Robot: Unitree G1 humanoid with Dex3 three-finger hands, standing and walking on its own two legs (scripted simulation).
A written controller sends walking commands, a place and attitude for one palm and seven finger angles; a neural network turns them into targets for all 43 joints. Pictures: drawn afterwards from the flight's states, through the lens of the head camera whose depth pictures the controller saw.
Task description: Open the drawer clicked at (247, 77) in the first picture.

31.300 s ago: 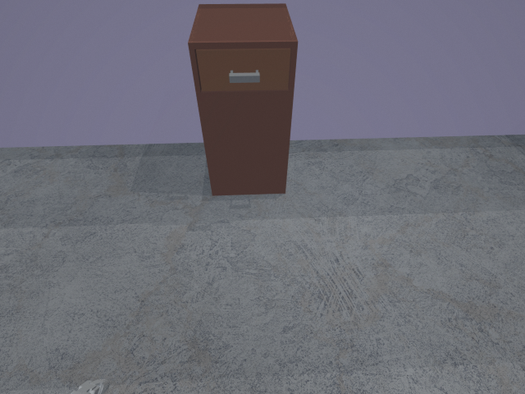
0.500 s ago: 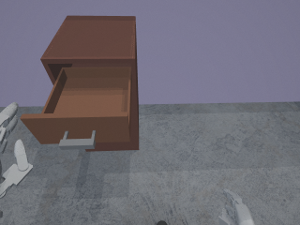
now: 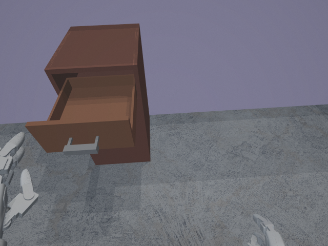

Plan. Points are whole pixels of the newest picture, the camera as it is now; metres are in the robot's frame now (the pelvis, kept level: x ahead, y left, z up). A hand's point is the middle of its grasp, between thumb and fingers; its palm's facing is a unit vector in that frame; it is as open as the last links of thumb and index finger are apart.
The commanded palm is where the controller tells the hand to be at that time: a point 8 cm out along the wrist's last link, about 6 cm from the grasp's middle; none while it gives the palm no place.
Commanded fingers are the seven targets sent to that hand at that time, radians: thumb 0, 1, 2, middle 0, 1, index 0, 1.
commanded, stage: stop stepping back and stand still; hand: left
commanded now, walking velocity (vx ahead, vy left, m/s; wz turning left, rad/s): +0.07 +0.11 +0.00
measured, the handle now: (82, 144) +0.47 +0.30 -0.10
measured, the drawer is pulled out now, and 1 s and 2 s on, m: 0.30 0.30 0.30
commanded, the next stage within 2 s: let the arm hang, fingers relaxed in 0.72 s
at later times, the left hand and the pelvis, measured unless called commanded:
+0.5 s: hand (12, 184) +0.21 +0.28 +0.14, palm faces +0.32 -0.84 -0.44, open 7.4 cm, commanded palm +0.15 +0.33 +0.16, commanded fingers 0.00 0.90 0.90 -0.20 -0.30 -0.20 -0.30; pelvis +0.02 +0.05 -0.01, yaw +0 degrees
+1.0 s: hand out of the picture +0.15 +0.26 -0.10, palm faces +0.06 -0.92 -0.39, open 7.4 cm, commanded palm none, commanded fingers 0.00 0.90 0.90 -0.20 -0.30 -0.20 -0.30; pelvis +0.00 +0.04 -0.02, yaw +1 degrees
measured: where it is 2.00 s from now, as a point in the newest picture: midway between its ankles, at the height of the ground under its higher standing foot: outside the picture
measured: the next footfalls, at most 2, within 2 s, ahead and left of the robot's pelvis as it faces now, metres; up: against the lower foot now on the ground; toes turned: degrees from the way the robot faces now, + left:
left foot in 0.16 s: +0.02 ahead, +0.13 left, +0.00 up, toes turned +4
